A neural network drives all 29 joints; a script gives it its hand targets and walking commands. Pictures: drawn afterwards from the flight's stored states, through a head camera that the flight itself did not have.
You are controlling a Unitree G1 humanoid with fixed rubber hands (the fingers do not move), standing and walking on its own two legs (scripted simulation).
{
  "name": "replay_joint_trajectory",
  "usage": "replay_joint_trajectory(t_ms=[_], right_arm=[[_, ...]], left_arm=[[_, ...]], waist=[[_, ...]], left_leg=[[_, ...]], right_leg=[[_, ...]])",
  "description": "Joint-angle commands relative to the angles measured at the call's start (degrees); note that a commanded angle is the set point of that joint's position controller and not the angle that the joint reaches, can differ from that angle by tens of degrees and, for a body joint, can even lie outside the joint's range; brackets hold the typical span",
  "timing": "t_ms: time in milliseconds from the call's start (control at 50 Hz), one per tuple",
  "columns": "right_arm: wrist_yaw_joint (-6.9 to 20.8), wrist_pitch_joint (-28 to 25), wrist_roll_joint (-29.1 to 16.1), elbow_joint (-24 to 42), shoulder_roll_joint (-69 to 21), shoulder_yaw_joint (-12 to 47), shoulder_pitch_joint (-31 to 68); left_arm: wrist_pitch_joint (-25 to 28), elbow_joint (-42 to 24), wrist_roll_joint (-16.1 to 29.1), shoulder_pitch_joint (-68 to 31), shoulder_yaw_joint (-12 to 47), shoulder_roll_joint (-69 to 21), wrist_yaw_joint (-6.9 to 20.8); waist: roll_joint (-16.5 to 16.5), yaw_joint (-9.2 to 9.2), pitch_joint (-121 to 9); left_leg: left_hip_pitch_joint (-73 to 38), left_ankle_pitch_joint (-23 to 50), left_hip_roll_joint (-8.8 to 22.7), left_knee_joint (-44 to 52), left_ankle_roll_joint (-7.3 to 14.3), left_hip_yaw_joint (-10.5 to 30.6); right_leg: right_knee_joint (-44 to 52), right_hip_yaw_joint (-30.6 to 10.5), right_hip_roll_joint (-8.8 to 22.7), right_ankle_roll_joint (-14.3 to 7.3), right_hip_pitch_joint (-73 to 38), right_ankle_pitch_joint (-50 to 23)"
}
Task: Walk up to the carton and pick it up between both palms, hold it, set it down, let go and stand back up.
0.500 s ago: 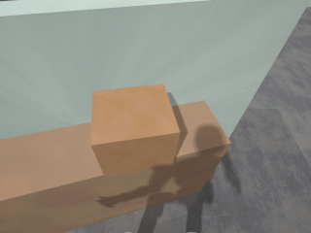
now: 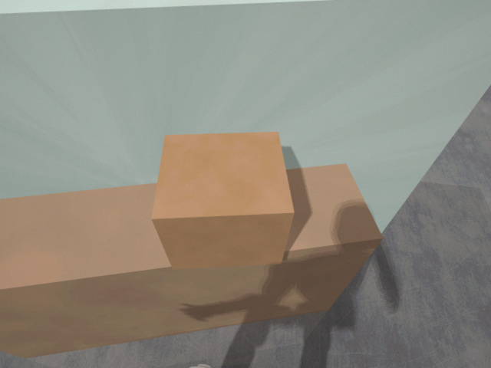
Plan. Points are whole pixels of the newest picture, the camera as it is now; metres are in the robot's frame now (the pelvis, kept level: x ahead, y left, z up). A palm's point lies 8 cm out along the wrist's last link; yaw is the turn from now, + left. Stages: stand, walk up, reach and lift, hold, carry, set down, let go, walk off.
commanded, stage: walk up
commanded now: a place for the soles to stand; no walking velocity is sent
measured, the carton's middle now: (224, 201) +0.47 +0.06 -0.06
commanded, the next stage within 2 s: none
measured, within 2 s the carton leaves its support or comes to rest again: neither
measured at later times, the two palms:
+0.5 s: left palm out of the picture +0.07 +0.30 -0.10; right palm out of the picture +0.12 -0.33 -0.10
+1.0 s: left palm out of the picture +0.05 +0.30 -0.10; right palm out of the picture +0.13 -0.33 -0.09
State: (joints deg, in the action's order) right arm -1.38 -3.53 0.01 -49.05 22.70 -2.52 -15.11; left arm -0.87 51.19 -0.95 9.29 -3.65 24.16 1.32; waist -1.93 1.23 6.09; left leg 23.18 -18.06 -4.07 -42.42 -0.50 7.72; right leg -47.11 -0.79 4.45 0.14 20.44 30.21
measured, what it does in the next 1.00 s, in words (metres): stands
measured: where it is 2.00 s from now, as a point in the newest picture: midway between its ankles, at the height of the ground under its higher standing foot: outside the picture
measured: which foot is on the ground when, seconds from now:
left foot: down 0.00-1.00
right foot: down 0.00-1.00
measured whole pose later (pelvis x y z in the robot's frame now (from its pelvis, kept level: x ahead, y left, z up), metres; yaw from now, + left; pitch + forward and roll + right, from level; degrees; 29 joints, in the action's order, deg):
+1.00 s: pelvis +0.01 -0.03 +0.00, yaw +8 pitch -1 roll +1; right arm -0.9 -2.9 0.0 -49.1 22.4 -2.5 -15.1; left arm -0.3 51.2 -0.7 9.3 -3.7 22.6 1.3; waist -1.6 1.9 4.7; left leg 23.0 -18.3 -3.5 -42.3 -1.8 9.3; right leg -44.7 2.3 4.6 1.1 19.8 23.9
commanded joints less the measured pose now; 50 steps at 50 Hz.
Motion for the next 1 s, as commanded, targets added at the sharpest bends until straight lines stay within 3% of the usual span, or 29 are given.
replay_joint_trajectory(t_ms=[0,20,40,80,140,180,200,220,240,280,360,400,420,460,500,520,540,580,600,640,680,700,740,780,800,840,880,920,980], right_arm=[[-0.55,-0.26,0.66,3.83,9.74,-2.20,2.28],[-0.62,-0.05,0.24,4.03,8.54,-1.91,3.74],[-1.22,-0.02,0.82,3.98,12.09,-2.74,3.64],[-1.05,-0.69,0.36,2.25,13.06,-3.16,0.71],[-0.56,-1.85,0.48,2.04,11.07,-2.63,-0.42],[-1.07,-2.60,1.00,0.64,10.56,-3.15,-4.97],[-1.68,-2.87,1.31,0.04,12.43,-3.86,-7.05],[-1.82,-3.14,1.58,1.42,17.49,-4.84,-6.41],[-1.57,-3.09,1.37,0.68,19.09,-4.68,-7.27],[-1.96,-2.60,1.07,1.05,17.49,-3.86,-3.59],[-1.40,-1.09,0.65,3.02,13.02,-2.04,3.99],[-0.95,-0.62,-0.32,3.45,9.00,-1.55,4.54],[-1.25,-0.28,-0.03,2.62,11.47,-2.52,3.23],[-1.11,-0.67,0.03,1.62,12.23,-2.53,1.09],[-0.85,-1.78,0.45,0.58,10.77,-2.50,-1.31],[-1.01,-2.05,0.95,-0.48,11.20,-3.01,-3.56],[-1.13,-2.01,1.03,-0.47,12.53,-3.25,-3.90],[-0.80,-2.08,1.36,0.57,16.80,-3.40,-2.36],[-0.84,-1.91,1.35,0.96,16.53,-3.20,-1.12],[-0.96,-1.20,0.98,1.71,14.82,-2.47,3.19],[-0.72,-0.74,0.50,1.96,11.83,-1.73,5.11],[-0.53,-0.57,-0.03,2.07,9.99,-1.60,4.41],[-0.67,-0.36,0.45,1.63,11.44,-2.60,2.25],[-0.46,-1.18,0.64,0.30,11.10,-2.72,-0.94],[-0.59,-1.66,0.83,-0.09,12.05,-2.92,-2.47],[-0.68,-2.08,1.31,0.40,15.39,-3.21,-2.30],[-0.63,-1.62,1.15,0.96,15.90,-2.88,-0.54],[-0.67,-1.09,0.98,1.93,13.75,-2.09,3.19],[-0.36,-0.54,-0.06,2.15,10.00,-1.59,4.00]], left_arm=[[3.40,-1.53,-0.90,6.91,-4.12,12.06,-0.96],[3.62,-2.00,-0.85,5.02,-4.81,16.26,-0.74],[3.53,-3.36,-0.97,1.56,-5.16,17.07,-0.60],[3.65,-4.30,-0.16,-0.50,-4.67,15.86,-0.78],[3.14,-4.79,-0.50,1.10,-4.28,14.49,-0.63],[2.20,-5.68,0.17,-0.92,-4.00,13.82,-0.39],[1.72,-5.49,0.53,-1.21,-3.13,11.83,-0.53],[1.46,-7.13,0.86,-3.64,-2.38,9.35,-0.44],[0.45,-7.72,1.32,-6.52,-2.94,9.88,-0.90],[0.74,-6.53,1.53,-6.22,-2.77,10.25,-1.12],[3.00,-2.64,0.56,3.37,-3.07,9.36,-1.01],[3.75,-2.61,-0.27,2.69,-4.24,14.47,-0.88],[3.65,-3.17,-0.33,-0.42,-4.42,15.49,-0.61],[3.48,-4.15,0.11,-2.39,-4.17,14.60,-0.75],[2.74,-4.27,0.15,-2.76,-3.72,13.64,-0.78],[2.19,-4.81,0.21,-2.72,-3.63,12.87,-0.70],[1.76,-5.11,0.45,-2.98,-3.22,11.81,-0.76],[0.83,-5.96,1.42,-4.50,-3.03,9.56,-0.73],[0.85,-5.38,1.51,-3.91,-3.00,9.18,-0.83],[1.68,-3.33,1.00,-0.89,-2.92,9.04,-0.84],[2.75,-2.15,-0.04,1.50,-3.30,11.31,-0.63],[3.11,-2.39,-0.37,0.94,-3.85,13.28,-0.44],[3.02,-3.40,-0.52,-2.95,-4.16,14.78,-0.43],[2.35,-3.86,-0.37,-4.32,-3.67,14.23,-0.50],[1.93,-4.00,-0.06,-4.46,-3.37,12.73,-0.52],[1.35,-5.57,0.79,-5.02,-2.90,9.65,-0.51],[1.22,-4.39,1.23,-2.93,-2.78,9.00,-0.65],[2.15,-3.14,0.73,-0.31,-2.75,9.16,-0.60],[3.06,-2.60,-0.46,-0.01,-3.83,13.52,-0.49]], waist=[[-3.36,3.94,-11.11],[-12.82,4.43,-7.65],[-8.09,3.08,-4.69],[-6.30,1.01,-6.17],[-8.96,1.54,-8.77],[-6.73,-1.30,-12.15],[-3.99,-2.32,-14.12],[10.95,-3.08,-12.58],[12.68,-3.40,-9.62],[8.78,-2.20,-6.01],[7.04,3.37,-10.69],[-7.53,3.39,-9.07],[-9.77,1.61,-7.07],[-5.55,0.03,-7.14],[-7.66,-0.89,-7.70],[-6.37,-1.35,-9.77],[-2.29,-1.40,-10.71],[11.47,-1.11,-9.46],[10.63,-0.48,-8.12],[8.16,1.87,-7.62],[2.00,3.36,-8.65],[-4.46,2.79,-8.30],[-5.34,0.26,-6.95],[-3.91,-1.87,-8.60],[-2.31,-1.74,-9.45],[7.58,-0.96,-10.21],[10.08,-0.13,-9.15],[6.37,2.14,-9.11],[-3.35,2.05,-9.46]], left_leg=[[9.53,6.50,4.20,0.84,4.44,10.22],[17.72,-5.66,-3.86,-8.00,1.81,-0.44],[17.48,-11.74,-0.82,-14.04,1.02,-1.10],[14.26,-11.10,2.49,-13.78,0.75,-3.01],[9.13,-9.04,2.53,-4.00,0.95,-7.69],[-5.18,1.72,0.22,9.54,2.96,-8.45],[-12.49,5.24,1.68,12.34,4.67,-0.63],[-14.92,14.72,13.53,15.00,9.61,25.05],[-12.16,14.91,17.67,17.67,14.59,36.26],[-11.77,21.31,16.91,15.10,16.23,32.81],[0.60,25.57,9.75,7.12,9.37,18.19],[10.49,6.68,-1.40,-6.20,2.08,0.75],[11.19,-11.53,-0.57,-10.82,1.59,-2.42],[8.44,-14.17,3.29,-10.17,1.21,-4.28],[0.18,-3.01,2.39,4.06,2.25,-6.61],[-5.21,3.05,0.30,7.42,2.92,-6.06],[-7.57,9.95,2.44,8.13,4.24,1.23],[-5.04,10.10,13.97,16.22,12.12,28.69],[-3.89,7.32,15.07,17.20,13.74,30.81],[-0.05,10.44,12.26,14.76,10.87,24.23],[7.07,11.72,6.28,6.73,5.41,12.15],[9.59,5.72,0.94,-0.76,2.66,3.48],[6.11,-6.78,1.36,-5.28,1.88,-3.88],[-2.39,-3.41,2.19,4.69,3.34,-3.55],[-4.70,6.46,3.04,7.06,4.14,1.17],[-6.01,19.11,11.01,12.12,9.64,20.32],[-4.63,11.43,13.81,16.09,13.17,28.27],[0.40,12.78,10.99,13.25,10.30,22.22],[7.46,8.24,0.35,-1.74,2.23,0.90]], right_leg=[[23.27,-9.90,4.55,-5.36,-18.29,-0.85],[29.61,-21.95,14.25,-8.81,-18.33,3.65],[28.95,-25.04,18.96,-12.42,-13.63,0.72],[23.24,-16.99,17.61,-13.38,-15.84,-16.29],[14.71,-7.50,13.61,-12.33,-18.83,-38.71],[5.64,-1.91,10.97,-8.89,-12.22,-37.65],[-2.70,0.04,8.58,-5.85,-6.46,-35.05],[-12.68,3.77,0.19,-1.20,7.76,-17.25],[-10.56,-2.42,-3.04,-1.02,11.26,8.87],[-7.53,-3.81,-1.53,-1.52,11.13,9.32],[15.20,-1.47,-1.74,-2.68,-11.92,-9.01],[25.42,-16.66,12.13,-8.70,-15.41,-9.04],[25.12,-20.99,18.04,-12.92,-12.71,-14.16],[19.59,-14.75,17.57,-13.97,-12.63,-27.13],[12.82,-5.96,11.54,-9.55,-10.28,-33.75],[8.44,-3.18,9.21,-7.71,-9.08,-33.18],[5.50,-2.22,7.17,-5.78,-5.53,-26.02],[-1.69,0.48,-3.67,-1.36,1.40,2.74],[0.60,-0.81,-3.66,-1.60,0.59,6.54],[7.91,-0.81,-2.49,-2.42,-5.08,-0.74],[18.41,-6.19,3.37,-5.08,-12.72,-2.72],[23.65,-12.13,9.23,-8.04,-13.86,-1.65],[23.88,-15.98,16.54,-12.52,-9.90,-7.33],[15.52,-7.89,12.62,-9.61,-7.23,-19.24],[10.58,-3.61,8.72,-6.82,-6.09,-19.49],[0.10,2.39,-1.31,-1.90,-1.10,-8.68],[2.97,-0.13,-3.30,-1.71,-0.58,3.50],[11.38,-1.23,-2.09,-2.87,-7.44,-1.43],[22.90,-11.89,11.13,-9.17,-14.33,-7.48]])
